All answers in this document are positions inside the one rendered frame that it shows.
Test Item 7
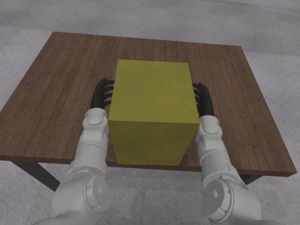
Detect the robot left upper arm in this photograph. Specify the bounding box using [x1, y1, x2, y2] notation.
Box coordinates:
[32, 173, 112, 225]

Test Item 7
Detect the robot right forearm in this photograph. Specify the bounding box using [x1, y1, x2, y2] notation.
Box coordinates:
[195, 115, 250, 191]

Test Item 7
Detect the robot left hand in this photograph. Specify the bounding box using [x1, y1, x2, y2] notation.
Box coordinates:
[90, 78, 115, 109]

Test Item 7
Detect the robot right upper arm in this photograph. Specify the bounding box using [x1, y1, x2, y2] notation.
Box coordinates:
[200, 179, 286, 225]

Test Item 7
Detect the robot right hand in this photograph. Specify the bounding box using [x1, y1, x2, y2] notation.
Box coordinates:
[192, 82, 214, 118]

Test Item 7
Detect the robot left forearm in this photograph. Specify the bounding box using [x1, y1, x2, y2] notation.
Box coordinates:
[60, 108, 109, 185]

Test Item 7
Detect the table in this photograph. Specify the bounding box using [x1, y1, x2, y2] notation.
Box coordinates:
[0, 31, 297, 192]

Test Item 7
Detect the carton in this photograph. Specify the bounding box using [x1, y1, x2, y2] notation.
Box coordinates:
[108, 60, 200, 165]

